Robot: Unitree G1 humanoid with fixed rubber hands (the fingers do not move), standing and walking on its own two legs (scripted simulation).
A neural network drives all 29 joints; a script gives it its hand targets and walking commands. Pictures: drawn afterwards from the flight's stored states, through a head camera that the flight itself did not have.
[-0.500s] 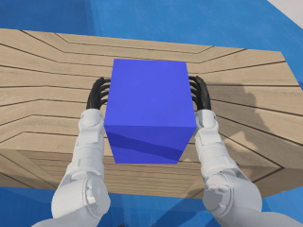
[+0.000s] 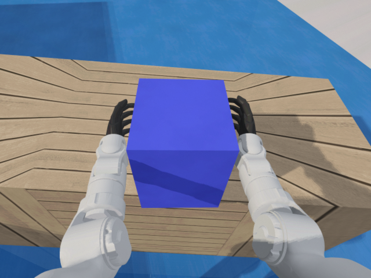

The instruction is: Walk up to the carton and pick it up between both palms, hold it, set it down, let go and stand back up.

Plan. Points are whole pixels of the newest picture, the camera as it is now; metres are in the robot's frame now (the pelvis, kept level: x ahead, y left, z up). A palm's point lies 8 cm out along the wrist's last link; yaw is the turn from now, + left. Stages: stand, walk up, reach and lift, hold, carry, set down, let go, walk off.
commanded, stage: reach and lift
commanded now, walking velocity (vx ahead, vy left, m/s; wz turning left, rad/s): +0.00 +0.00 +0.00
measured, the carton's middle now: (180, 146) +0.40 +0.02 +0.03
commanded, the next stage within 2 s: none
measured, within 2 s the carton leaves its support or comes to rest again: neither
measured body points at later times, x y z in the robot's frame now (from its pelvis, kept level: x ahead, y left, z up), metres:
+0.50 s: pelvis -0.01 +0.00 +0.00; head -0.02 +0.04 +0.45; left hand +0.40 +0.17 +0.12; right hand +0.40 -0.13 +0.13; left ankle +0.04 +0.13 -0.75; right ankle -0.02 -0.12 -0.75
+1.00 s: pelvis -0.01 +0.00 +0.00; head -0.03 +0.03 +0.45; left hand +0.38 +0.17 +0.15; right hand +0.39 -0.13 +0.16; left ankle +0.04 +0.13 -0.75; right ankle -0.02 -0.12 -0.75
